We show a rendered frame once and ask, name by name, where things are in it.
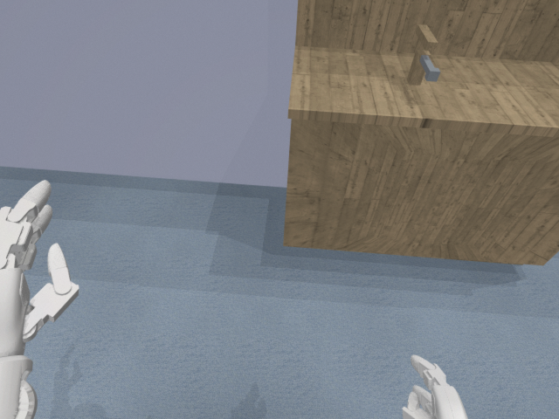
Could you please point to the robot right hand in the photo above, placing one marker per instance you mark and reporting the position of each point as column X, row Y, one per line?
column 443, row 402

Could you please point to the tap lever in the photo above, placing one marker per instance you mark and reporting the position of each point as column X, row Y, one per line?
column 432, row 73

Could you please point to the robot left forearm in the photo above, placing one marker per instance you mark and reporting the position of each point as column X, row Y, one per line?
column 18, row 399

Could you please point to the counter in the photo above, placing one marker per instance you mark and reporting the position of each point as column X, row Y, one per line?
column 383, row 161

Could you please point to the robot left hand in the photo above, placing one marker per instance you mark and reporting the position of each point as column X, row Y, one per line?
column 20, row 229

